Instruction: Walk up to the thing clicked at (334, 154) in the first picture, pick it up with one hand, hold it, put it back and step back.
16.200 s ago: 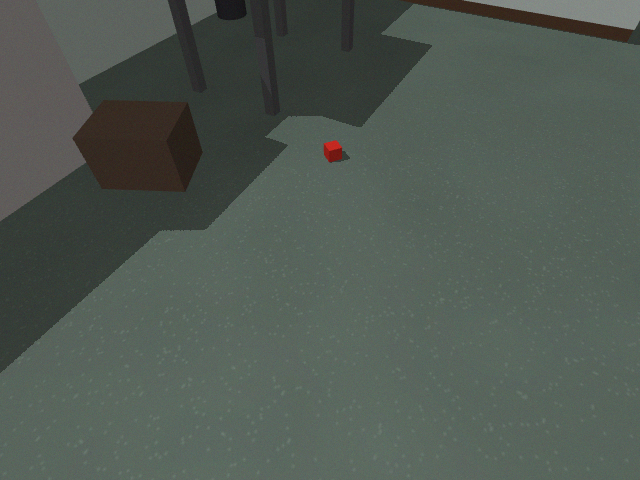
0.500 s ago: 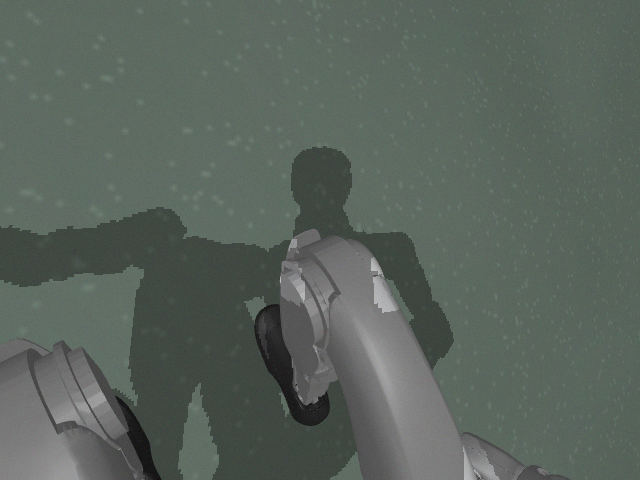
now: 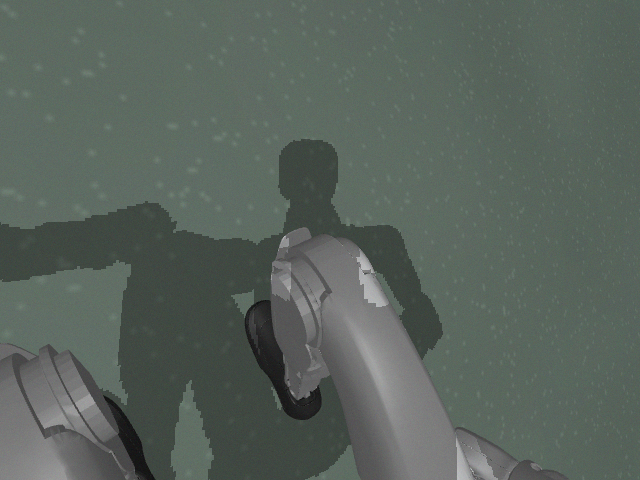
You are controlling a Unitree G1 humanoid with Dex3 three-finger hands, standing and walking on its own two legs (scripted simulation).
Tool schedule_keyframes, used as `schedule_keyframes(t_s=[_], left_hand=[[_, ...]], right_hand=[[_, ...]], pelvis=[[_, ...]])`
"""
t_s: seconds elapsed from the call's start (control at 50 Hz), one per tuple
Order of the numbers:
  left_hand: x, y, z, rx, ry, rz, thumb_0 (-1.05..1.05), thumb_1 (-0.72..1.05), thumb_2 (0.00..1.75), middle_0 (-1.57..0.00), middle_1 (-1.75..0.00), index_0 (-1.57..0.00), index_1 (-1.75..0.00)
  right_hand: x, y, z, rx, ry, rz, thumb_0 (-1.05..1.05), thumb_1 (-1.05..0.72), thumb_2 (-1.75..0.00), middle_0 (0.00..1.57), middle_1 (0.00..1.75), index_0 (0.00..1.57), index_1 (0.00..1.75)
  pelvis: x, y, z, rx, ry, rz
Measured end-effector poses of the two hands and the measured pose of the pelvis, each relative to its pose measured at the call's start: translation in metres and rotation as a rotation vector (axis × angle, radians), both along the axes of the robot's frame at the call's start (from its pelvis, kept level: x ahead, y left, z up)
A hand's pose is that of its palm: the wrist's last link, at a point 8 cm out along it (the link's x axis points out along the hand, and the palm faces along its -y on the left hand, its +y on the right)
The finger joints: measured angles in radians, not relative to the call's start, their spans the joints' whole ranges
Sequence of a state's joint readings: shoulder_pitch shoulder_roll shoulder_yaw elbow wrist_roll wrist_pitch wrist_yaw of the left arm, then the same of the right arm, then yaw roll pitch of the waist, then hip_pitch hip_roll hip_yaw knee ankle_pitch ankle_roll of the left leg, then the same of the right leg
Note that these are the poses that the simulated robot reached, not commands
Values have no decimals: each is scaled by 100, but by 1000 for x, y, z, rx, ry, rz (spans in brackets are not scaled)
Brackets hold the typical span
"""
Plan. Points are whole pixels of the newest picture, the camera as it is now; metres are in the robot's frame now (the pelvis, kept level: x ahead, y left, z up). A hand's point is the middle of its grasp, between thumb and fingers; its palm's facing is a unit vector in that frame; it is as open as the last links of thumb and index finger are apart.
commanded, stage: close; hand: left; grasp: from above
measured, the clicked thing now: out of the picture +0.41 +0.34 -0.28
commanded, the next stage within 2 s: settle in 1.32 s
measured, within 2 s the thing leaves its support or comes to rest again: leaves its support in 1.82 s
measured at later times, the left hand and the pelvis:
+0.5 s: hand out of the picture +0.41 +0.33 -0.26, palm faces -0.31 -0.34 -0.89, open 12.8 cm; pelvis +0.00 +0.00 +0.01, yaw +0 degrees
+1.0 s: hand out of the picture +0.41 +0.33 -0.26, palm faces -0.30 -0.34 -0.89, open 12.1 cm; pelvis +0.00 +0.00 +0.01, yaw +0 degrees
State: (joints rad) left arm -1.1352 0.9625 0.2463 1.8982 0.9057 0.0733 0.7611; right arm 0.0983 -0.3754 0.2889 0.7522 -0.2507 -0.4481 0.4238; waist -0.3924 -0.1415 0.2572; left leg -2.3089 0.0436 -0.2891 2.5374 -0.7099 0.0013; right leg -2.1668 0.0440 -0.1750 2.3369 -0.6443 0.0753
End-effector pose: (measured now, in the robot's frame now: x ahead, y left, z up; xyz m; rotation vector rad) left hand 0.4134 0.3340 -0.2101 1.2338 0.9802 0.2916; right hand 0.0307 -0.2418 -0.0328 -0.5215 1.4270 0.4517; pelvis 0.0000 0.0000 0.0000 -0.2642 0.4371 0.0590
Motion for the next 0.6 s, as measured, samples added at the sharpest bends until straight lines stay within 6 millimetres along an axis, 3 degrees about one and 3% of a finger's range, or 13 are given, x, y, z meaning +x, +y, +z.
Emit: schedule_keyframes(t_s=[0.32, 0.6], left_hand=[[0, -2, 2, 16, 4, 1, 1, -40, 81, -26, -94, -27, -93], [-1, -4, 5, 18, 1, 3, 1, -28, 74, -33, -86, -35, -86]], right_hand=[[-10, 0, 10, -17, 12, -6, 0, -92, -91, 20, 30, 19, 30], [-6, -1, 11, -8, -3, 7, 0, -92, -91, 20, 30, 19, 30]], pelvis=[[-2, 0, 4, -3, -6, 0], [-3, -2, 7, -1, -7, -3]])
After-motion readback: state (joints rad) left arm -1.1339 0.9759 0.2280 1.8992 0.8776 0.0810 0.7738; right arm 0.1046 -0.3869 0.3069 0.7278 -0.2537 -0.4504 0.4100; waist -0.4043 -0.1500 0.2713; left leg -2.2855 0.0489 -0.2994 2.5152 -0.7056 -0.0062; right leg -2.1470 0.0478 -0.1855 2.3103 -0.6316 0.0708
